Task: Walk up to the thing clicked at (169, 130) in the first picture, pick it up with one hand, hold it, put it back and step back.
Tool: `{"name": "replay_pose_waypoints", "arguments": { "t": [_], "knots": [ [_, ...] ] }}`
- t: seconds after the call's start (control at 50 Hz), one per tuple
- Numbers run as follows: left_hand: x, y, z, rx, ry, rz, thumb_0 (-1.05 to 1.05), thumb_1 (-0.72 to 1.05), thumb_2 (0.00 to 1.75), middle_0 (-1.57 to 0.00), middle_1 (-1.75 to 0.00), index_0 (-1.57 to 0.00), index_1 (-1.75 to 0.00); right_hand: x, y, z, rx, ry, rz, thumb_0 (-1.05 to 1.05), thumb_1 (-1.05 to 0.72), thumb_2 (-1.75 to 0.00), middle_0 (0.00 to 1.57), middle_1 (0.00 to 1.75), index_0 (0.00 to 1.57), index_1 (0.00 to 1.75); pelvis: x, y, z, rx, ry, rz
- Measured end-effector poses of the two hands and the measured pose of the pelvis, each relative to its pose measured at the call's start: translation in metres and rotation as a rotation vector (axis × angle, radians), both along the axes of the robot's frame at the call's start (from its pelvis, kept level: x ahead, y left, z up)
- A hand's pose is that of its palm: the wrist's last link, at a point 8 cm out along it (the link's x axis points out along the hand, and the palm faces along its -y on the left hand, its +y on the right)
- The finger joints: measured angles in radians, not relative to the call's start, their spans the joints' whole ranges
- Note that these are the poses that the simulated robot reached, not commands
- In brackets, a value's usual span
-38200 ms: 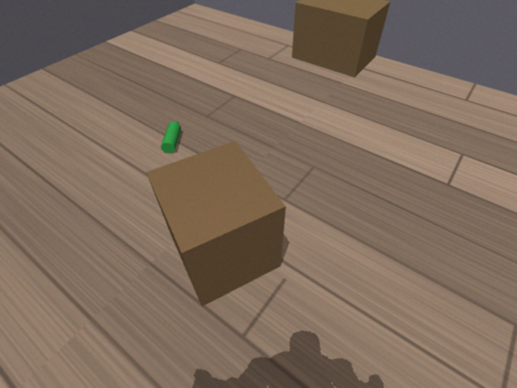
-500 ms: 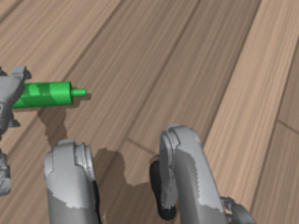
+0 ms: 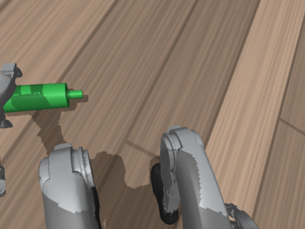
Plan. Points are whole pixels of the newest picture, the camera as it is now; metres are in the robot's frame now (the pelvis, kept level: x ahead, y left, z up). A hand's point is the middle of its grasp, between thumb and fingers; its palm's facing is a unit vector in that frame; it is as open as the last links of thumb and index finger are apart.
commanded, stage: rise first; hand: left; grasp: from above
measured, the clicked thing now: (42, 96) +0.48 +0.27 -0.28
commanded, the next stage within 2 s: approach in 0.70 s
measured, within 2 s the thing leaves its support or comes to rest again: neither
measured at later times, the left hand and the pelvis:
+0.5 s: hand out of the picture +0.43 +0.33 -0.15, palm faces -0.47 -0.03 -0.88, open 14.2 cm; pelvis -0.01 +0.00 +0.01, yaw +0 degrees
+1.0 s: hand (7, 99) +0.44 +0.31 -0.16, palm faces -0.48 -0.01 -0.88, open 14.0 cm; pelvis -0.01 +0.00 +0.00, yaw +0 degrees
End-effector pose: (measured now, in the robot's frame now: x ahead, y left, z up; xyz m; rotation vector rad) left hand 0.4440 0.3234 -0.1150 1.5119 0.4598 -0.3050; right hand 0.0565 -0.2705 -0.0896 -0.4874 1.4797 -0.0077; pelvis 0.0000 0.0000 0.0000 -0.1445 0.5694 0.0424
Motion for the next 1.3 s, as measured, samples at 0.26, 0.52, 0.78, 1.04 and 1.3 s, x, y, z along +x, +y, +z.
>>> {"name": "replay_pose_waypoints", "arguments": {
  "t": [0.26,0.52,0.78,1.04,1.3],
  "knots": [
    [-0.003,0.003,0.009,-0.008,0.004,-0.018,0.0,-0.55,1.04,-0.07,-1.02,-0.07,-1.02,0.005,0.003,0.006,-0.001,-0.023,0.005,0.0,-0.91,-0.9,0.21,0.3,0.21,0.3,-0.002,0.002,0.004,-0.008,-0.004,0.004],
    [-0.003,0.004,0.019,0.01,0.002,-0.025,0.0,-0.55,1.04,-0.08,-1.02,-0.07,-1.03,0.005,0.004,0.009,0.001,-0.046,0.003,0.0,-0.91,-0.9,0.21,0.3,0.21,0.3,-0.006,0.003,0.006,-0.006,-0.01,0.009],
    [-0.002,0.0,0.017,-0.006,0.008,-0.032,0.0,-0.55,1.04,-0.08,-1.02,-0.07,-1.03,-0.005,0.003,0.008,0.003,-0.028,-0.006,0.0,-0.91,-0.9,0.21,0.3,0.21,0.3,-0.007,0.001,0.006,-0.003,-0.011,0.007],
    [0.014,-0.024,0.011,-0.008,0.003,-0.098,0.0,-0.53,1.03,-0.08,-1.06,-0.08,-1.05,-0.007,0.003,0.009,-0.007,-0.017,-0.001,0.0,-0.91,-0.89,0.21,0.3,0.21,0.3,-0.006,0.001,0.004,-0.002,-0.002,0.007],
    [0.046,-0.073,0.019,0.017,-0.075,-0.087,0.0,-0.51,1.06,-0.09,-1.08,-0.09,-1.07,-0.027,0.004,0.015,0.011,-0.026,-0.074,0.0,-0.91,-0.89,0.2,0.3,0.21,0.3,-0.004,-0.001,0.01,0.006,0.025,-0.005]
  ]
}}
